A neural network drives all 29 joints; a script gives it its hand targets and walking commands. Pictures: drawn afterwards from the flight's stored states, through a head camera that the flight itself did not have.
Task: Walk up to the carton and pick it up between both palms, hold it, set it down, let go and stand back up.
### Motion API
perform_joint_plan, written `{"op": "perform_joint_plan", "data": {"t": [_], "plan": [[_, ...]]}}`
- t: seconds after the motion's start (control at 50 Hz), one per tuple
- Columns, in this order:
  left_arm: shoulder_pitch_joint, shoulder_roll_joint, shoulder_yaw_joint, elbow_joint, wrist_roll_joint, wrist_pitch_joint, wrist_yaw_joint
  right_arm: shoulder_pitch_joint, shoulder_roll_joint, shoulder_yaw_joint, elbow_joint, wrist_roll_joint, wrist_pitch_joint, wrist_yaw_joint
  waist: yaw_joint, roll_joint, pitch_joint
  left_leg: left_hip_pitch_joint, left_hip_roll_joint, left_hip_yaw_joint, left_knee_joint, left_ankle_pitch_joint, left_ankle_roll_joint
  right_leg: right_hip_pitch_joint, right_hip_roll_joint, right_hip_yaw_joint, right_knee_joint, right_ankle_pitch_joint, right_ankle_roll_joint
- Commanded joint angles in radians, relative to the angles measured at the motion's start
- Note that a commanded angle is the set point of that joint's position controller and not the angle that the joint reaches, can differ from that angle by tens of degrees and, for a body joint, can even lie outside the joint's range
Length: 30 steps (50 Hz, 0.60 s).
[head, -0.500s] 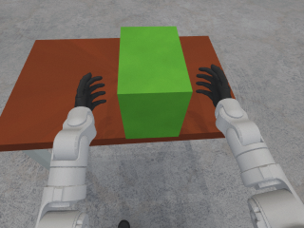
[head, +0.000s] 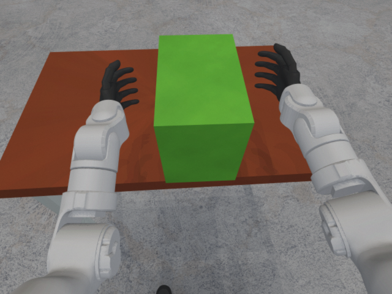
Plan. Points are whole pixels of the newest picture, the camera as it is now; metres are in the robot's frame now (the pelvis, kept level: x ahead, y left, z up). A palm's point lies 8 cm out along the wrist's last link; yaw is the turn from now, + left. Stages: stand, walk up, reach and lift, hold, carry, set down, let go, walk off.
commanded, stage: reach and lift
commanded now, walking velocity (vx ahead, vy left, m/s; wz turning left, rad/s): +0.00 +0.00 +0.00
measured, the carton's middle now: (198, 110) +0.50 +0.04 +0.05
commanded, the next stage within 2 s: none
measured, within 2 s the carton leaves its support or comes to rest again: neither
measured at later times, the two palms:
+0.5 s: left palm (115, 112) +0.44 +0.21 +0.10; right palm (275, 91) +0.49 -0.11 +0.13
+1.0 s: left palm (132, 122) +0.43 +0.18 +0.07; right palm (269, 112) +0.47 -0.11 +0.09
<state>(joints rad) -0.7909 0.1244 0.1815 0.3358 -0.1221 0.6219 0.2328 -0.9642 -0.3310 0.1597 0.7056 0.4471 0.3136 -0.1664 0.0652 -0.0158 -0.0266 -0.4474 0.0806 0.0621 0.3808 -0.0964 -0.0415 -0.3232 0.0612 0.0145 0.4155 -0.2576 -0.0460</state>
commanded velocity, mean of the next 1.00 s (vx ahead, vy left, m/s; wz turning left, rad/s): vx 0.00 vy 0.00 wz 0.00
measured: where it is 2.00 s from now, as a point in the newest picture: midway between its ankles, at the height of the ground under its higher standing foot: outside the picture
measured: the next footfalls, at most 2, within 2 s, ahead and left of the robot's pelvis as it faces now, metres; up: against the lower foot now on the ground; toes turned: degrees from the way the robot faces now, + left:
none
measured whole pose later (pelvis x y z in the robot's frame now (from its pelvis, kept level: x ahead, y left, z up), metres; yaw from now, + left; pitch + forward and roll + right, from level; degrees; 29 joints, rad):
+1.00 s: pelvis -0.01 +0.02 -0.01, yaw -1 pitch +21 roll -1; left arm -0.89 -0.02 0.29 0.86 0.08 0.08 0.23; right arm -0.97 -0.18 -0.10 1.01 0.11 0.02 -0.08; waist 0.07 -0.01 -0.18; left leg -0.69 0.07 0.06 0.39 -0.06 -0.02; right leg -0.58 0.05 0.00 0.43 -0.22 -0.02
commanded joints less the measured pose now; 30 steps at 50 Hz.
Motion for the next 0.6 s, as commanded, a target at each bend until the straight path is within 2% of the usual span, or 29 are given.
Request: {"op": "perform_joint_plan", "data": {"t": [0.0,0.02,0.04,0.06,0.08,0.1,0.12,0.14,0.16,0.18,0.2,0.22,0.24,0.26,0.28,0.3,0.32,0.34,0.38,0.4,0.42,0.44,0.46,0.48,0.5,0.52,0.54,0.56,0.58], "plan": [[-0.685,0.173,0.009,-0.141,-0.007,-0.09,-0.009,-0.667,-0.18,-0.105,-0.153,-0.002,-0.067,-0.005,-0.017,-0.004,-0.826,0.508,-0.059,-0.027,0.099,0.328,0.008,0.035,-0.019,-0.028,0.012,0.727,0.114],[-0.642,0.175,0.018,-0.177,-0.012,-0.092,-0.003,-0.668,-0.157,-0.065,-0.256,0.017,-0.069,-0.005,0.019,-0.024,-0.864,0.506,-0.063,-0.026,0.091,0.349,0.017,0.096,-0.024,-0.016,0.02,0.808,0.116],[-0.714,0.205,0.023,-0.155,-0.027,-0.099,-0.008,-0.712,-0.189,-0.087,-0.222,0.014,-0.071,-0.008,0.007,-0.025,-0.888,0.481,-0.062,-0.019,0.098,0.339,0.011,0.099,-0.024,-0.019,0.023,0.812,0.127],[-0.67,0.203,0.034,-0.182,-0.017,-0.102,-0.007,-0.702,-0.192,-0.091,-0.249,-0.002,-0.08,-0.017,0.021,-0.029,-0.952,0.484,-0.062,-0.019,0.105,0.393,0.011,0.131,-0.023,-0.014,0.033,0.886,0.123],[-0.684,0.183,0.006,-0.141,-0.02,-0.1,-0.014,-0.692,-0.183,-0.086,-0.179,0.0,-0.074,-0.01,-0.006,0.008,-0.925,0.482,-0.065,-0.02,0.106,0.395,0.002,0.102,-0.025,-0.021,0.031,0.862,0.125],[-0.623,0.171,0.029,-0.15,0.0,-0.099,-0.011,-0.678,-0.171,-0.068,-0.204,0.01,-0.075,-0.008,0.024,0.02,-0.954,0.518,-0.058,-0.019,0.109,0.454,-0.008,0.124,-0.024,-0.018,0.029,0.902,0.122],[-0.655,0.197,0.038,-0.109,0.0,-0.096,-0.018,-0.687,-0.2,-0.087,-0.147,-0.005,-0.063,-0.003,0.008,-0.023,-0.916,0.485,-0.057,-0.024,0.103,0.408,-0.003,0.108,-0.018,-0.016,0.024,0.853,0.12],[-0.683,0.183,0.021,-0.067,-0.001,-0.102,-0.021,-0.71,-0.199,-0.074,-0.107,0.011,-0.064,0.001,0.0,-0.002,-0.913,0.506,-0.052,-0.034,0.096,0.406,0.003,0.076,-0.025,-0.026,0.014,0.84,0.121],[-0.659,0.192,0.037,-0.07,-0.008,-0.114,-0.029,-0.68,-0.182,-0.062,-0.11,-0.007,-0.064,0.001,0.018,-0.033,-0.916,0.479,-0.058,-0.022,0.089,0.392,0.008,0.126,-0.029,-0.02,0.018,0.855,0.12],[-0.687,0.207,0.033,-0.033,-0.012,-0.127,-0.035,-0.689,-0.161,-0.055,-0.086,0.004,-0.063,0.0,-0.007,-0.054,-0.879,0.442,-0.053,-0.029,0.091,0.359,0.012,0.098,-0.036,-0.024,0.021,0.842,0.127],[-0.677,0.2,0.057,-0.044,0.015,-0.139,-0.034,-0.697,-0.174,-0.073,-0.094,-0.006,-0.074,0.002,0.011,-0.015,-0.914,0.449,-0.054,-0.025,0.092,0.374,0.008,0.102,-0.026,-0.022,0.023,0.845,0.118],[-0.67,0.186,0.045,-0.03,0.023,-0.151,-0.031,-0.665,-0.158,-0.074,-0.056,-0.004,-0.08,0.007,0.006,0.001,-0.919,0.474,-0.056,-0.028,0.1,0.406,0.007,0.096,-0.028,-0.02,0.019,0.858,0.113],[-0.627,0.184,0.042,0.005,0.026,-0.159,-0.033,-0.654,-0.156,-0.057,-0.059,-0.007,-0.09,0.007,0.003,-0.01,-0.9,0.477,-0.058,-0.027,0.097,0.426,0.005,0.097,-0.023,-0.026,0.013,0.859,0.119],[-0.639,0.184,0.053,0.076,0.034,-0.177,-0.048,-0.67,-0.138,-0.05,-0.001,-0.011,-0.092,0.017,0.022,-0.02,-0.85,0.442,-0.056,-0.016,0.09,0.389,0.013,0.071,-0.027,-0.025,0.01,0.805,0.117],[-0.643,0.2,0.068,0.052,0.047,-0.196,-0.049,-0.657,-0.129,-0.083,-0.038,-0.048,-0.104,0.016,-0.003,-0.034,-0.901,0.445,-0.064,-0.012,0.08,0.366,0.013,0.119,-0.03,-0.018,0.002,0.826,0.119],[-0.598,0.169,0.069,0.083,0.054,-0.216,-0.056,-0.614,-0.115,-0.082,0.019,-0.06,-0.109,0.021,-0.004,-0.043,-0.856,0.427,-0.058,-0.02,0.071,0.364,0.02,0.104,-0.033,-0.025,0.007,0.822,0.122],[-0.636,0.17,0.059,0.036,0.062,-0.24,-0.053,-0.656,-0.117,-0.081,-0.023,-0.049,-0.128,0.026,0.001,-0.022,-0.924,0.44,-0.057,-0.026,0.077,0.391,0.019,0.099,-0.026,-0.027,0.014,0.841,0.125],[-0.581,0.14,0.058,0.067,0.053,-0.269,-0.053,-0.624,-0.083,-0.062,-0.026,-0.06,-0.144,0.026,0.01,-0.044,-0.916,0.417,-0.055,-0.029,0.081,0.414,0.016,0.114,-0.027,-0.027,0.018,0.866,0.124],[-0.607,0.14,0.065,0.025,0.09,-0.302,-0.05,-0.619,-0.103,-0.1,-0.044,-0.09,-0.175,0.032,0.013,0.017,-0.935,0.452,-0.055,-0.027,0.085,0.482,0.0,0.106,-0.024,-0.034,0.008,0.871,0.124],[-0.556,0.12,0.075,0.073,0.104,-0.337,-0.06,-0.572,-0.065,-0.105,-0.012,-0.112,-0.194,0.04,0.017,0.015,-0.918,0.457,-0.057,-0.025,0.089,0.467,0.012,0.084,-0.031,-0.031,0.012,0.862,0.12],[-0.567,0.122,0.08,-0.023,0.109,-0.355,-0.057,-0.587,-0.092,-0.109,-0.058,-0.111,-0.212,0.046,0.024,0.04,-1.001,0.5,-0.057,-0.032,0.092,0.534,0.0,0.08,-0.019,-0.041,0.009,0.87,0.12],[-0.537,0.11,0.069,0.116,0.115,-0.376,-0.069,-0.541,-0.066,-0.109,0.029,-0.145,-0.22,0.051,0.02,0.013,-0.893,0.479,-0.052,-0.03,0.09,0.486,0.008,0.014,-0.022,-0.032,-0.008,0.784,0.118],[-0.534,0.088,0.068,0.114,0.135,-0.406,-0.066,-0.535,-0.059,-0.121,0.016,-0.16,-0.24,0.059,0.022,0.038,-0.921,0.496,-0.059,-0.035,0.084,0.457,0.014,0.019,-0.027,-0.038,-0.01,0.767,0.117],[-0.523,0.071,0.06,0.108,0.141,-0.433,-0.068,-0.534,-0.033,-0.145,-0.005,-0.202,-0.261,0.058,0.001,0.014,-0.936,0.488,-0.05,-0.039,0.096,0.484,0.008,0.017,-0.023,-0.045,-0.007,0.756,0.113],[-0.5,0.074,0.073,0.123,0.144,-0.442,-0.073,-0.506,-0.056,-0.15,0.033,-0.202,-0.265,0.063,0.009,0.008,-0.921,0.48,-0.055,-0.038,0.093,0.485,0.011,0.011,-0.021,-0.044,-0.004,0.755,0.118],[-0.558,0.036,0.043,0.039,0.139,-0.467,-0.065,-0.562,-0.055,-0.161,-0.066,-0.207,-0.3,0.064,0.003,0.064,-1.015,0.51,-0.054,-0.034,0.106,0.525,-0.003,0.011,-0.016,-0.051,0.002,0.771,0.115],[-0.568,0.051,0.053,0.094,0.138,-0.493,-0.065,-0.554,-0.052,-0.185,-0.007,-0.233,-0.304,0.071,0.006,0.056,-0.988,0.486,-0.057,-0.038,0.108,0.493,0.004,-0.017,-0.022,-0.045,0.0,0.742,0.11],[-0.584,0.033,0.056,0.112,0.138,-0.532,-0.068,-0.544,-0.017,-0.211,-0.026,-0.272,-0.332,0.07,-0.004,0.027,-1.03,0.477,-0.06,-0.029,0.107,0.481,0.013,-0.023,-0.029,-0.05,0.008,0.736,0.119],[-0.57,0.03,0.057,0.074,0.14,-0.554,-0.057,-0.528,-0.012,-0.213,-0.044,-0.275,-0.349,0.071,-0.014,0.038,-1.055,0.472,-0.062,-0.03,0.108,0.5,0.011,-0.018,-0.027,-0.048,0.02,0.779,0.124]]}}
